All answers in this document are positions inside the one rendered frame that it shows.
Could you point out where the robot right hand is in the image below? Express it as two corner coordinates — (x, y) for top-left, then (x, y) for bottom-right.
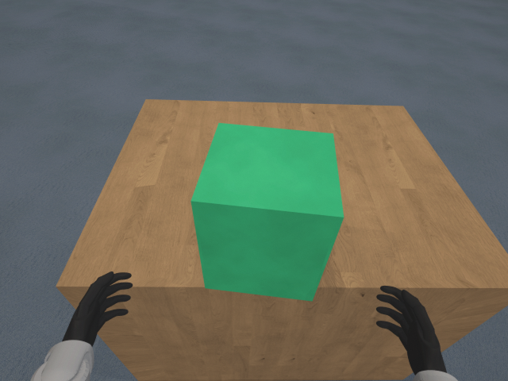
(376, 286), (447, 375)

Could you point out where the pedestal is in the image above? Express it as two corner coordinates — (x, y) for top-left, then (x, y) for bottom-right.
(56, 99), (508, 381)

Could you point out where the robot left hand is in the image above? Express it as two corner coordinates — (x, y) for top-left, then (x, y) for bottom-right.
(62, 271), (133, 346)

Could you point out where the carton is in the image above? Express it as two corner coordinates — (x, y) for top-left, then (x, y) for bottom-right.
(191, 123), (344, 301)

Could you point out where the robot left forearm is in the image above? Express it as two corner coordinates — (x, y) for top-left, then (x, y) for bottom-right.
(30, 340), (94, 381)

